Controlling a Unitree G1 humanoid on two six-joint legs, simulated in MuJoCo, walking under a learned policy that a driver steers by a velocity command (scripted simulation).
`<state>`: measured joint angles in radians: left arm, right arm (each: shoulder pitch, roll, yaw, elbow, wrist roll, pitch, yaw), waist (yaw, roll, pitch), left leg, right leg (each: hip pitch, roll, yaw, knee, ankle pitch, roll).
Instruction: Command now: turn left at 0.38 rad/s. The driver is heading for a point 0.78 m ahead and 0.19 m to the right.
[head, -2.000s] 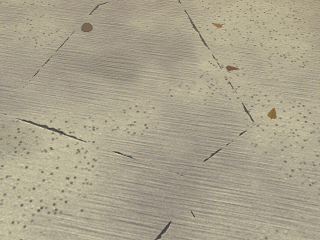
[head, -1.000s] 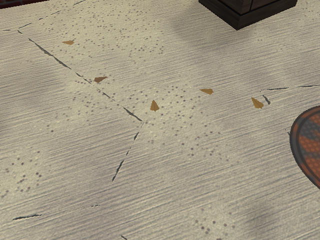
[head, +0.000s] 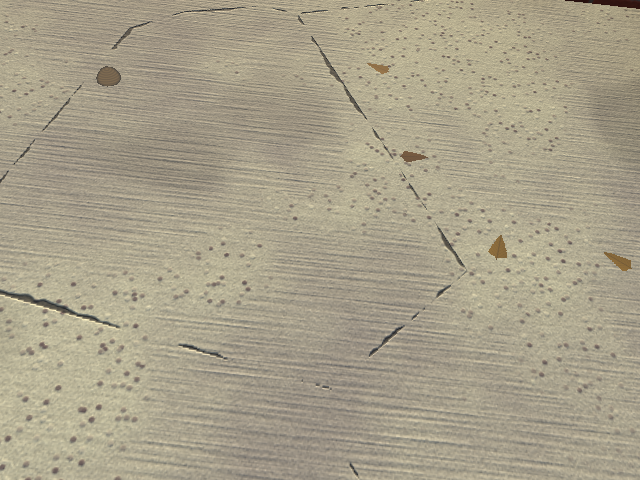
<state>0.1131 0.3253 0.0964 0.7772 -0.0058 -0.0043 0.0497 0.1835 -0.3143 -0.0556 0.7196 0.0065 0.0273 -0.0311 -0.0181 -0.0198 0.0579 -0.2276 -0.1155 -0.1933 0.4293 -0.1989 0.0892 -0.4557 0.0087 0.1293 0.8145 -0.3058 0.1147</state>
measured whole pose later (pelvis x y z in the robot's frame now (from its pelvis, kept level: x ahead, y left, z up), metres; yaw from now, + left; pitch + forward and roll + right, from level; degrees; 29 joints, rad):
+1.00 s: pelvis +0.30 -0.03 -0.03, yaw -12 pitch +2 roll +1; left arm 0.03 0.27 0.03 0.62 -0.03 -0.05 -0.08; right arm 0.42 -0.28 -0.06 0.86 0.01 -0.05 -0.03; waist -0.08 -0.02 0.06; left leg 0.17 0.03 0.24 0.35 -0.49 -0.03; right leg -0.56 0.02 -0.07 0.59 -0.08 -0.11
